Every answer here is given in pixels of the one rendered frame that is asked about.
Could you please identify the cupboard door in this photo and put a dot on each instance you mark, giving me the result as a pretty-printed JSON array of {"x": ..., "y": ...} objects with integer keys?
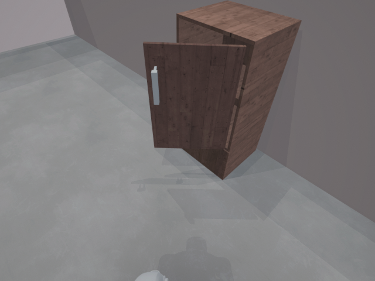
[{"x": 197, "y": 90}]

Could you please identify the handle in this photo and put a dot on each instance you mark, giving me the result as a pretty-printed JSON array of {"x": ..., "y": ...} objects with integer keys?
[{"x": 155, "y": 88}]

